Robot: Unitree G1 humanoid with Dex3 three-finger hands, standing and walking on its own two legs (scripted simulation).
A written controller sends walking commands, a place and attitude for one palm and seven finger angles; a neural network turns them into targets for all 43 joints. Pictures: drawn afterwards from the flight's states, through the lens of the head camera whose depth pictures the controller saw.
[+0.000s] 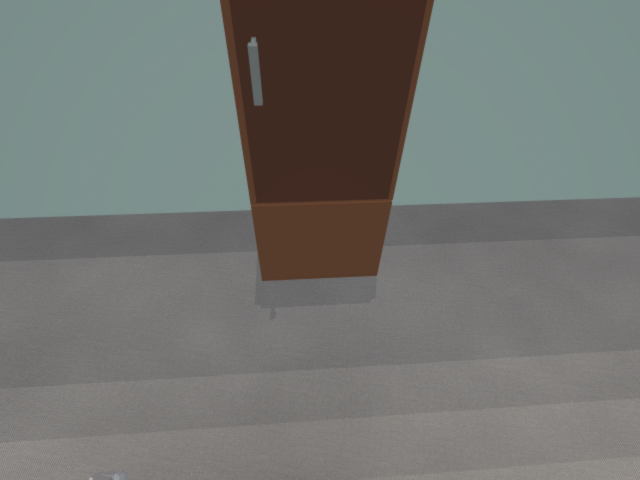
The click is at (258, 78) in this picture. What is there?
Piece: cupboard door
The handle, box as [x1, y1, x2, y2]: [247, 37, 262, 105]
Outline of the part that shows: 251,37 251,42 248,43 247,46 254,105 262,105 257,44 255,42 255,37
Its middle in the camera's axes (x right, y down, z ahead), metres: -0.15 -0.38 +0.89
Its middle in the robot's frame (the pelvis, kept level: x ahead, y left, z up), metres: +0.92 +0.20 +0.09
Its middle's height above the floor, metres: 0.86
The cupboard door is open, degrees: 0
